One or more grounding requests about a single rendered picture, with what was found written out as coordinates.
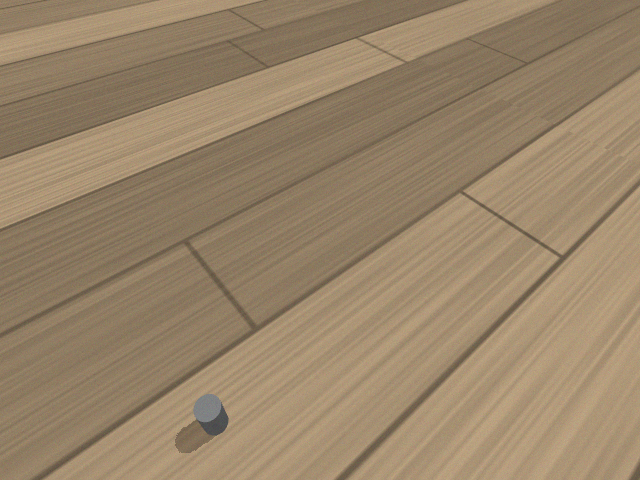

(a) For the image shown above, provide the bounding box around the can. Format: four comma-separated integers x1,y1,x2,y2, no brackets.
193,394,228,436

